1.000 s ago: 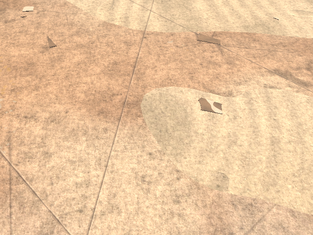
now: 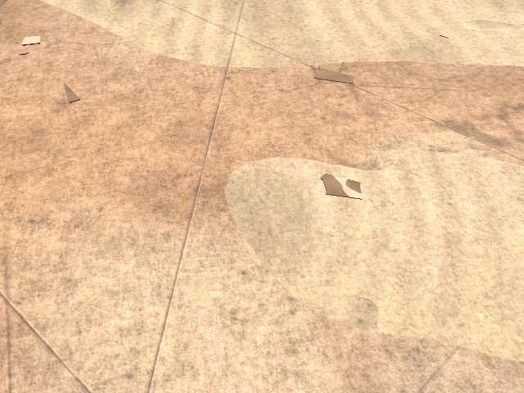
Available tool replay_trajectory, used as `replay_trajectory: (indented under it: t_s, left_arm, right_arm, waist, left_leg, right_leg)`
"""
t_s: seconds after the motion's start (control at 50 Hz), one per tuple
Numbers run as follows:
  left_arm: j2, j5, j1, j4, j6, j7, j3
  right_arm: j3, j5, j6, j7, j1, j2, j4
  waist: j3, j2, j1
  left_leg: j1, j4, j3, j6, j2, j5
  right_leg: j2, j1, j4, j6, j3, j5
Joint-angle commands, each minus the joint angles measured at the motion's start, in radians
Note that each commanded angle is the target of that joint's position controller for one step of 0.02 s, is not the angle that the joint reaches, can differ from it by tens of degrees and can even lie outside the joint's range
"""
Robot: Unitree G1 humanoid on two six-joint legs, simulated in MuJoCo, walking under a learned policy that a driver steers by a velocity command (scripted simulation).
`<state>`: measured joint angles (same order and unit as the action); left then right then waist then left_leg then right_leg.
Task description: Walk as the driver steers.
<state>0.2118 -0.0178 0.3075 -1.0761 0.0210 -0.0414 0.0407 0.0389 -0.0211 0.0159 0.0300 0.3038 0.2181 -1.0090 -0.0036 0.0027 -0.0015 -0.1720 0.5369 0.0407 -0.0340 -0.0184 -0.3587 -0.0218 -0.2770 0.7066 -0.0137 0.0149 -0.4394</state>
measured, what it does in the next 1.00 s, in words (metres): walks ahead: left foot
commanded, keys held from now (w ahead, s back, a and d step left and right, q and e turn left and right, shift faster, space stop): w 0.64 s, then w+e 0.36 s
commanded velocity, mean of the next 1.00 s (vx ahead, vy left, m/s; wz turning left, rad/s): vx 0.44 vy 0.00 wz -0.11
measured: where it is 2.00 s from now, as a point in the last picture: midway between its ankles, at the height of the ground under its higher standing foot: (332, 232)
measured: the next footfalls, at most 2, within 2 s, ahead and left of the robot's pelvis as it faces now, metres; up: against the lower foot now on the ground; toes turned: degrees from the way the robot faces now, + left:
left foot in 0.54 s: +0.41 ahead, +0.11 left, +0.00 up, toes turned +2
right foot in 1.10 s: +0.71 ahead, -0.14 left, +0.00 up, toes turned -15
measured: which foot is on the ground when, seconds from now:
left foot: down 0.00-0.08, up 0.10-0.52, down 0.54-1.00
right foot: down 0.00-0.54, up 0.56-1.00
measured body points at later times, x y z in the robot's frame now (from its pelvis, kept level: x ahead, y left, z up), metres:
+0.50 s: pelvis +0.19 -0.01 -0.01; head +0.23 -0.01 +0.44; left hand +0.06 +0.23 -0.14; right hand +0.45 -0.21 -0.10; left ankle +0.37 +0.12 -0.71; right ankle +0.00 -0.12 -0.73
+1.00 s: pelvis +0.48 +0.01 +0.00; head +0.50 +0.00 +0.45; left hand +0.68 +0.23 -0.10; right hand +0.45 -0.25 -0.14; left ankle +0.37 +0.11 -0.73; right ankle +0.65 -0.15 -0.69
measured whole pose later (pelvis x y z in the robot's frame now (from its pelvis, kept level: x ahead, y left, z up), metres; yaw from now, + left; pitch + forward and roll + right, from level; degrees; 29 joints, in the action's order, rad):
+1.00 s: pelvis +0.48 +0.01 +0.00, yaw -8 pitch +1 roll +3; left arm 0.24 -0.02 0.11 -0.84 0.06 0.03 0.05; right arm 0.04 0.00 0.10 0.01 0.32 0.25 -1.02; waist 0.01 -0.03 -0.07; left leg 0.08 0.18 -0.19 -0.03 -0.07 -0.29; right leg -0.10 -0.67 0.67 -0.04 -0.02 0.06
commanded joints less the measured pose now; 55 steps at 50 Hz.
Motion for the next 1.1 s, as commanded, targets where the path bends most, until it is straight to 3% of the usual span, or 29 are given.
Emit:
replay_trajectory:
  t_s: [0.02, 0.06, 0.08, 0.1, 0.12, 0.14, 0.16, 0.2, 0.22, 0.26, 0.32, 0.44, 0.5, 0.52, 0.54, 0.56, 0.58, 0.6, 0.62, 0.64, 0.66, 0.68, 0.72, 0.8, 0.9, 1.0, 1.06, 1.08, 1.1]
  left_arm:
    - [0.053, -0.017, -0.023, 0.065, 0.059, 0.025, 0.006]
    - [0.059, -0.004, 0.143, -0.011, 0.071, 0.033, 0.019]
    - [0.107, 0.007, 0.260, -0.042, 0.071, 0.032, 0.034]
    - [0.234, 0.003, 0.362, -0.044, 0.077, 0.043, 0.060]
    - [0.198, 0.021, 0.316, -0.034, 0.090, 0.048, 0.041]
    - [0.142, 0.015, 0.226, -0.004, 0.100, 0.047, 0.025]
    - [0.120, 0.011, 0.174, 0.016, 0.104, 0.051, 0.017]
    - [0.087, 0.012, 0.148, 0.029, 0.097, 0.056, 0.002]
    - [0.064, 0.016, 0.177, 0.023, 0.090, 0.053, -0.006]
    - [0.074, 0.020, 0.226, 0.015, 0.078, 0.042, -0.008]
    - [0.113, 0.025, 0.224, 0.032, 0.067, 0.025, -0.006]
    - [0.143, 0.005, 0.259, 0.019, 0.067, 0.018, 0.010]
    - [0.174, 0.009, 0.222, 0.030, 0.054, 0.018, 0.025]
    - [0.181, 0.014, 0.203, 0.037, 0.045, 0.018, 0.029]
    - [0.175, 0.020, 0.184, 0.050, 0.038, 0.020, 0.025]
    - [0.136, 0.038, 0.193, 0.078, 0.040, 0.022, 0.008]
    - [-0.029, 0.020, 0.331, 0.073, 0.062, 0.037, -0.032]
    - [0.080, -0.011, 0.227, 0.080, 0.092, 0.039, -0.007]
    - [0.135, -0.037, 0.119, 0.122, 0.108, 0.040, 0.010]
    - [0.140, -0.032, 0.068, 0.132, 0.115, 0.031, 0.012]
    - [0.134, -0.021, 0.057, 0.130, 0.108, 0.023, 0.023]
    - [0.110, -0.017, 0.089, 0.125, 0.091, 0.022, 0.024]
    - [0.074, -0.020, 0.107, 0.124, 0.062, 0.021, 0.025]
    - [0.095, -0.008, -0.033, 0.190, 0.045, 0.020, 0.034]
    - [0.073, 0.001, -0.201, 0.255, 0.059, 0.051, 0.019]
    - [0.067, -0.004, -0.339, 0.347, 0.058, 0.089, 0.006]
    - [0.114, -0.006, -0.281, 0.377, 0.053, 0.109, 0.026]
    - [0.150, -0.009, -0.175, 0.359, 0.050, 0.110, 0.047]
    - [0.210, -0.012, -0.008, 0.321, 0.048, 0.101, 0.081]
  right_arm:
    - [0.036, -0.013, 0.031, -0.001, -0.049, 0.175, 0.055]
    - [0.028, -0.021, 0.027, -0.005, -0.137, 0.149, 0.081]
    - [0.012, -0.008, 0.034, -0.010, -0.147, 0.093, 0.091]
    - [0.005, -0.004, 0.051, -0.007, -0.151, 0.061, 0.129]
    - [0.014, -0.023, 0.064, -0.007, -0.151, 0.095, 0.133]
    - [0.016, -0.035, 0.075, -0.015, -0.138, 0.105, 0.126]
    - [0.017, -0.030, 0.083, -0.022, -0.124, 0.105, 0.108]
    - [0.032, -0.008, 0.092, -0.030, -0.157, 0.131, 0.106]
    - [0.033, -0.003, 0.090, -0.038, -0.165, 0.121, 0.104]
    - [0.025, 0.000, 0.082, -0.048, -0.203, 0.082, 0.114]
    - [0.006, -0.002, 0.077, -0.053, -0.348, 0.044, 0.171]
    - [-0.003, -0.013, 0.081, -0.075, -0.489, 0.072, 0.235]
    - [0.019, -0.010, 0.091, -0.081, -0.413, 0.128, 0.230]
    - [0.040, -0.012, 0.090, -0.076, -0.290, 0.163, 0.197]
    - [0.064, -0.015, 0.085, -0.067, -0.109, 0.204, 0.142]
    - [0.083, 0.000, 0.077, -0.054, 0.079, 0.278, 0.103]
    - [0.081, 0.011, 0.076, -0.065, 0.125, 0.301, 0.079]
    - [0.055, 0.004, 0.080, -0.068, 0.064, 0.203, 0.080]
    - [0.043, 0.002, 0.086, -0.066, -0.037, 0.164, 0.095]
    - [0.035, 0.007, 0.095, -0.069, -0.124, 0.143, 0.113]
    - [0.028, 0.019, 0.102, -0.072, -0.165, 0.114, 0.116]
    - [0.022, 0.031, 0.108, -0.074, -0.176, 0.094, 0.107]
    - [0.020, 0.028, 0.113, -0.071, -0.153, 0.087, 0.080]
    - [0.029, 0.036, 0.117, -0.042, -0.095, 0.142, 0.046]
    - [0.027, 0.029, 0.110, -0.019, -0.047, 0.171, 0.044]
    - [0.033, 0.015, 0.070, -0.014, 0.053, 0.197, 0.016]
    - [0.045, 0.015, 0.042, -0.005, 0.016, 0.236, 0.044]
    - [0.048, 0.018, 0.032, 0.000, 0.001, 0.244, 0.056]
    - [0.044, 0.017, 0.026, 0.005, -0.014, 0.238, 0.071]
  waist:
    - [0.191, 0.172, 0.024]
    - [0.135, 0.084, 0.104]
    - [0.071, -0.076, 0.134]
    - [0.034, -0.321, 0.143]
    - [0.069, -0.251, 0.106]
    - [0.147, -0.153, 0.066]
    - [0.152, -0.112, 0.048]
    - [0.140, -0.089, 0.040]
    - [0.119, -0.102, 0.046]
    - [0.101, -0.104, 0.056]
    - [0.130, -0.081, 0.076]
    - [0.176, -0.101, 0.075]
    - [0.086, -0.126, 0.000]
    - [0.003, -0.141, -0.066]
    - [-0.103, -0.136, -0.150]
    - [-0.249, -0.004, -0.193]
    - [-0.414, 0.283, -0.097]
    - [-0.297, 0.187, -0.126]
    - [-0.134, 0.143, -0.096]
    - [-0.068, 0.031, -0.057]
    - [-0.031, 0.006, -0.023]
    - [-0.033, 0.032, 0.012]
    - [-0.002, 0.056, 0.031]
    - [0.068, 0.037, 0.016]
    - [0.081, 0.020, -0.037]
    - [0.109, 0.009, -0.080]
    - [0.035, 0.071, -0.016]
    - [-0.029, 0.088, 0.044]
    - [-0.114, 0.069, 0.130]
  left_leg:
    - [-0.146, -0.349, 0.400, -0.188, 0.289, -0.382]
    - [-0.280, -0.194, 0.195, -0.108, 0.151, -0.200]
    - [-0.374, 0.079, 0.058, -0.051, 0.059, -0.081]
    - [-0.552, 0.367, -0.058, 0.000, -0.051, -0.139]
    - [-0.621, 0.564, 0.035, -0.011, -0.013, -0.202]
    - [-0.682, 0.646, 0.062, -0.031, 0.045, -0.108]
    - [-0.689, 0.649, 0.048, -0.045, 0.079, -0.008]
    - [-0.657, 0.558, 0.021, -0.044, 0.122, 0.129]
    - [-0.627, 0.524, -0.003, -0.034, 0.124, 0.164]
    - [-0.622, 0.460, -0.042, -0.007, 0.117, 0.210]
    - [-0.569, 0.247, -0.073, 0.023, 0.093, 0.304]
    - [-0.466, 0.021, -0.075, -0.009, 0.064, 0.389]
    - [-0.314, -0.005, -0.098, -0.058, 0.015, 0.314]
    - [-0.159, 0.001, -0.119, -0.082, -0.018, 0.298]
    - [0.083, -0.002, -0.109, -0.113, -0.016, 0.311]
    - [0.409, 0.021, 0.152, -0.179, 0.195, 0.242]
    - [0.654, -0.161, 0.672, -0.343, 0.419, -0.041]
    - [0.554, -0.264, 0.705, -0.290, 0.372, -0.103]
    - [0.396, -0.283, 0.539, -0.247, 0.346, -0.019]
    - [0.231, -0.307, 0.412, -0.226, 0.316, 0.138]
    - [0.113, -0.329, 0.302, -0.208, 0.285, 0.239]
    - [0.045, -0.357, 0.229, -0.196, 0.259, 0.263]
    - [-0.029, -0.406, 0.142, -0.195, 0.240, 0.276]
    - [-0.030, -0.456, 0.036, -0.193, 0.243, 0.327]
    - [0.035, -0.462, -0.111, -0.143, 0.215, 0.413]
    - [0.274, -0.361, -0.160, -0.127, 0.282, 0.544]
    - [0.323, -0.173, -0.209, -0.093, 0.296, 0.986]
    - [0.302, -0.020, -0.227, -0.078, 0.285, 1.118]
    - [0.199, 0.203, -0.249, -0.045, 0.246, 1.075]
  right_leg:
    - [-0.026, -0.119, -0.013, -0.067, -0.008, -0.059]
    - [0.029, 0.215, -0.258, -0.065, 0.035, 0.149]
    - [-0.093, 0.364, -0.342, -0.081, -0.162, 0.091]
    - [-0.316, 0.458, -0.518, -0.206, -0.588, -0.055]
    - [-0.394, 0.389, -0.574, -0.271, -0.758, -0.167]
    - [-0.372, 0.354, -0.571, -0.254, -0.665, -0.168]
    - [-0.316, 0.343, -0.572, -0.213, -0.540, -0.108]
    - [-0.242, 0.344, -0.580, -0.150, -0.348, 0.154]
    - [-0.210, 0.350, -0.577, -0.137, -0.274, 0.271]
    - [-0.186, 0.361, -0.570, -0.144, -0.193, 0.450]
    - [-0.167, 0.282, -0.603, -0.149, -0.129, 0.491]
    - [-0.215, 0.307, -0.615, -0.149, -0.084, 0.524]
    - [-0.240, 0.396, -0.463, -0.122, -0.059, 0.907]
    - [-0.224, 0.391, -0.320, -0.107, -0.038, 1.084]
    - [-0.182, 0.299, -0.112, -0.077, -0.015, 1.108]
    - [-0.114, 0.040, 0.218, -0.051, 0.009, 0.740]
    - [0.086, -0.285, 0.552, 0.001, -0.065, -0.090]
    - [0.044, -0.389, 0.667, -0.026, -0.173, -0.111]
    - [-0.003, -0.447, 0.677, -0.044, -0.137, -0.023]
    - [-0.059, -0.393, 0.631, -0.047, -0.118, 0.077]
    - [-0.092, -0.340, 0.583, -0.044, -0.110, 0.131]
    - [-0.120, -0.272, 0.551, -0.045, -0.121, 0.162]
    - [-0.133, -0.246, 0.497, -0.042, -0.118, 0.165]
    - [-0.133, -0.402, 0.346, -0.016, -0.146, 0.325]
    - [-0.096, -0.385, 0.043, -0.014, -0.058, 0.563]
    - [-0.072, -0.478, -0.078, -0.045, 0.004, 0.452]
    - [0.006, -0.327, -0.087, -0.095, 0.087, 0.298]
    - [0.050, -0.189, -0.091, -0.121, 0.110, 0.270]
    - [0.083, 0.055, -0.159, -0.161, 0.091, 0.325]
Keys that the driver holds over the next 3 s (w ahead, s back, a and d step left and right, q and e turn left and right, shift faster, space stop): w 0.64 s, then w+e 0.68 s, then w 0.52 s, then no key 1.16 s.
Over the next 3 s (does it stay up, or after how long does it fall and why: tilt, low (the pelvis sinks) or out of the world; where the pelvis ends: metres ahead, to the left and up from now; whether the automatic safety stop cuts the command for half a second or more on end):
stays up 1.18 -0.21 0.00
